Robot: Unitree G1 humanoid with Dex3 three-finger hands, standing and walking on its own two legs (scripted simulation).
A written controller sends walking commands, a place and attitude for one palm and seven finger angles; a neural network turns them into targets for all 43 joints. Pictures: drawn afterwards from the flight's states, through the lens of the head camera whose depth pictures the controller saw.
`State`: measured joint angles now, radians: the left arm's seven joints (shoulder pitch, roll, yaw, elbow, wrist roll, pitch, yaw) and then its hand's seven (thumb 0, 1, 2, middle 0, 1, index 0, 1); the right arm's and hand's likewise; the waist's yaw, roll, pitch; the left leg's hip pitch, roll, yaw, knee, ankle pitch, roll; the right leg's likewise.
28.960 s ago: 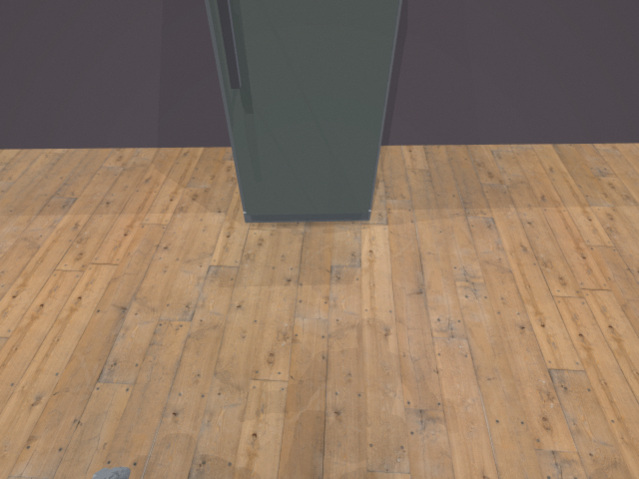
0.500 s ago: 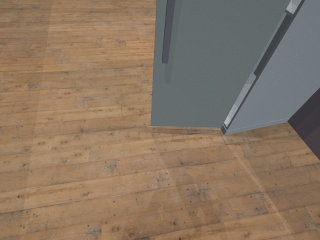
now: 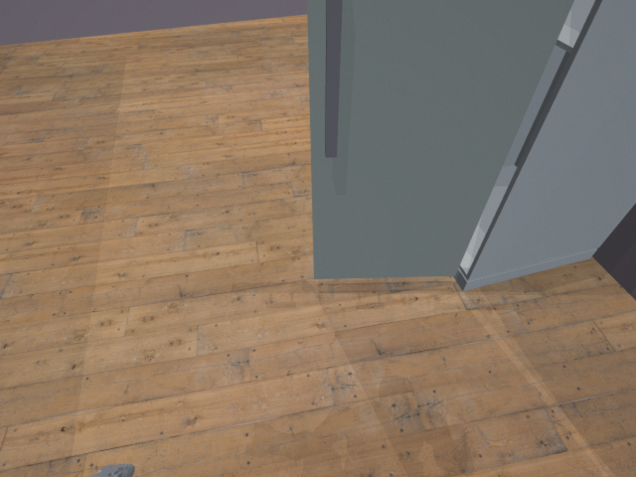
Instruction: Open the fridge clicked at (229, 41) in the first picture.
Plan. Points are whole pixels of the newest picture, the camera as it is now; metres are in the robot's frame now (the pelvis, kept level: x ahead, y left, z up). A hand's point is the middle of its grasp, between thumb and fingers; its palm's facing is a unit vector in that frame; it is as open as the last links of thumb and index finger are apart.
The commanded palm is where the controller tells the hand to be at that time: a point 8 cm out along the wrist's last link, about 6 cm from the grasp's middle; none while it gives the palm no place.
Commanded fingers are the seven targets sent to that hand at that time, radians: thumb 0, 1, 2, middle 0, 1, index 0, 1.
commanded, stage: let the arm hang, fingers relaxed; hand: left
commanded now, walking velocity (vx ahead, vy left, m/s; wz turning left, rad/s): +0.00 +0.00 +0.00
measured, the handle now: (332, 58) +0.87 +0.02 +0.14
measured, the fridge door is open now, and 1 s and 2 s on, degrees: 76 76 76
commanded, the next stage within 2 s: look to check the result in 0.18 s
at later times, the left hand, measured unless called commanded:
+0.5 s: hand out of the picture +0.09 +0.22 -0.16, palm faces -0.03 -0.94 -0.33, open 7.4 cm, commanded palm none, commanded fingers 0.00 0.90 0.90 -0.20 -0.30 -0.20 -0.30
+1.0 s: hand out of the picture +0.12 +0.21 -0.15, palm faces -0.03 -0.94 -0.34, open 7.4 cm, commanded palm none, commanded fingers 0.00 0.90 0.90 -0.20 -0.30 -0.20 -0.30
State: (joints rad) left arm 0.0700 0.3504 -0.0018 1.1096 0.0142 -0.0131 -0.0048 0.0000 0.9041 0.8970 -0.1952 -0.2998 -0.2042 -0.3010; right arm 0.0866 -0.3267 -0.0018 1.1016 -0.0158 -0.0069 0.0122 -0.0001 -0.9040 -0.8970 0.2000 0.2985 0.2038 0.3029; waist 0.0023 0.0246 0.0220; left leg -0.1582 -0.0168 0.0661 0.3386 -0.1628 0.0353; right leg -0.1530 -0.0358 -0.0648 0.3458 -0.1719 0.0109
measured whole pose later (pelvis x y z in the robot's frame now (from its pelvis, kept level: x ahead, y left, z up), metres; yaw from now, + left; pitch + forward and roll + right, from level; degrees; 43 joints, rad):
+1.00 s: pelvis +0.03 -0.04 +0.00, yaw +0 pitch -1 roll +0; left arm 0.10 0.33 0.00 1.12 0.01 -0.02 0.00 0.00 0.90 0.90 -0.20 -0.30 -0.21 -0.30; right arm 0.11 -0.34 0.00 1.12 -0.01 0.00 0.00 0.00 -0.90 -0.90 0.20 0.30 0.20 0.30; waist 0.00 0.01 0.03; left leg -0.08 0.04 0.05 0.29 -0.18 -0.02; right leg -0.07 0.02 -0.08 0.28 -0.19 -0.04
